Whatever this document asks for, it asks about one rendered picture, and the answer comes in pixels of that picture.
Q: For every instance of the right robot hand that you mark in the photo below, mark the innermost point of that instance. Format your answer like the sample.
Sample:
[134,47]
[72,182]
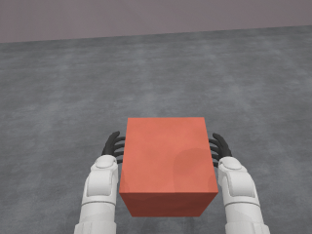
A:
[222,148]

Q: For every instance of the left robot hand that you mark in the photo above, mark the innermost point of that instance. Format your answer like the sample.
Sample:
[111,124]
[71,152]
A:
[110,146]

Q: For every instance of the left robot forearm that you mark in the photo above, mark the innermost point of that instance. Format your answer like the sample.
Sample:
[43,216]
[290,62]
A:
[99,198]

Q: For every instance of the carton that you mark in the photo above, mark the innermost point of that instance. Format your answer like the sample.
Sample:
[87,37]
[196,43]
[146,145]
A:
[167,168]

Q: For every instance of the right robot forearm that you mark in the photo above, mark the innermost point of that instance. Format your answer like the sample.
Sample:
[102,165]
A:
[240,200]

